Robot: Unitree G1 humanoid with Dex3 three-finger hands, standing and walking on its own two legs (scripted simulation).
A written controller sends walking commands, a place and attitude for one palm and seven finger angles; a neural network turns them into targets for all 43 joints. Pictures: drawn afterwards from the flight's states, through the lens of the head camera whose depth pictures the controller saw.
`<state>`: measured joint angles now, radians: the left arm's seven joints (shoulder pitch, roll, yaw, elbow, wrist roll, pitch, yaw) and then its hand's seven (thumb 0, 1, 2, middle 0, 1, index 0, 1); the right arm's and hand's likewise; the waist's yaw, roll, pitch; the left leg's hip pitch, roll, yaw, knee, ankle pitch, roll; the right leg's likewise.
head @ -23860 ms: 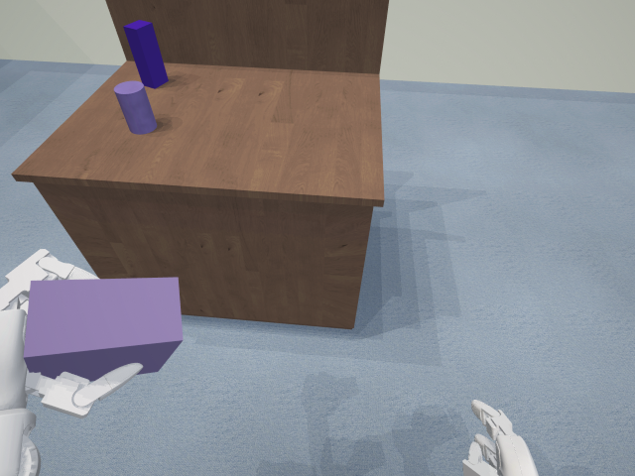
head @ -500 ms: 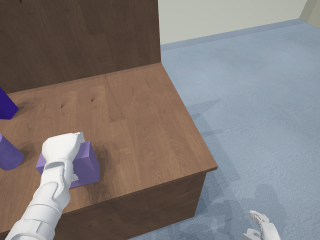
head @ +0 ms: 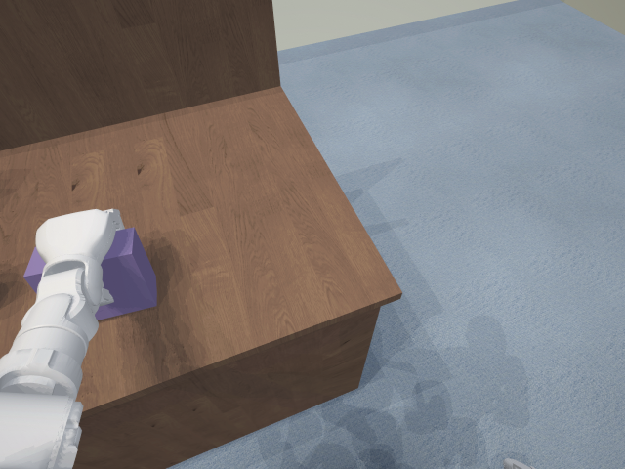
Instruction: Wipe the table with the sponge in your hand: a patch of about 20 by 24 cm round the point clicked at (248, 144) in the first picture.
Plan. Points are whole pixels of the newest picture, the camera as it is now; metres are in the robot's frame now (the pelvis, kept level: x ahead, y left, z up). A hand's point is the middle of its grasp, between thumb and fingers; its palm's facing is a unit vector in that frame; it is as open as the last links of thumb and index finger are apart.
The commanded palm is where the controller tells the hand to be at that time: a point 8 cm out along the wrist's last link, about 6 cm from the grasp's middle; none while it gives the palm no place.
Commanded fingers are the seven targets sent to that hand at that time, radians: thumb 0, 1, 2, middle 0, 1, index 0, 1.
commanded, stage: wipe forward along the first lane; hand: left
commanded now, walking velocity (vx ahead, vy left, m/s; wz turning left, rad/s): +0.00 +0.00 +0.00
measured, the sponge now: (103, 286) +0.36 +0.33 -0.02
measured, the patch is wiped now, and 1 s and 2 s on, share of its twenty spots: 0.20 0.35 0.35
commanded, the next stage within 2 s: slide across to the middle lane in 0.70 s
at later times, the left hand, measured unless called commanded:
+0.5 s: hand (89, 236) +0.42 +0.36 +0.02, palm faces -0.14 +0.01 -0.99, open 10.3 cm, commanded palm +0.42 +0.35 +0.06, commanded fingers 0.00 0.10 1.30 -1.20 -1.60 -1.20 -1.60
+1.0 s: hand (90, 210) +0.47 +0.37 +0.03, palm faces -0.16 +0.03 -0.99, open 10.3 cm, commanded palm +0.47 +0.33 +0.07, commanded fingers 0.00 0.10 1.30 -1.20 -1.60 -1.20 -1.60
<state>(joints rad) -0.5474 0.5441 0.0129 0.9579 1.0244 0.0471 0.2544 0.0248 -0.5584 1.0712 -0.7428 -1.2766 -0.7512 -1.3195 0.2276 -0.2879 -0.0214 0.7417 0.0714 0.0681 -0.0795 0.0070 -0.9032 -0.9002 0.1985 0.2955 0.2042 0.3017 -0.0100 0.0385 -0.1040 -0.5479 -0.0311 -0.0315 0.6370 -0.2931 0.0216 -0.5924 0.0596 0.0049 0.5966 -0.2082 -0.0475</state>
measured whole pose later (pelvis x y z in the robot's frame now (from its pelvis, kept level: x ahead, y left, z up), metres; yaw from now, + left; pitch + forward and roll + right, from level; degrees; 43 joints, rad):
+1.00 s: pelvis +0.04 +0.04 +0.00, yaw +0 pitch +18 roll -3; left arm -0.77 0.64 -0.03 1.10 1.05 0.03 0.23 0.01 -0.56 1.08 -0.74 -1.29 -0.74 -1.34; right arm 0.34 -0.27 -0.04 0.77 0.05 0.11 -0.04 0.00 -0.90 -0.90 0.20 0.30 0.20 0.30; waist -0.06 0.04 -0.13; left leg -0.65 -0.05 -0.03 0.69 -0.35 0.06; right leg -0.66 0.05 0.00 0.58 -0.24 -0.01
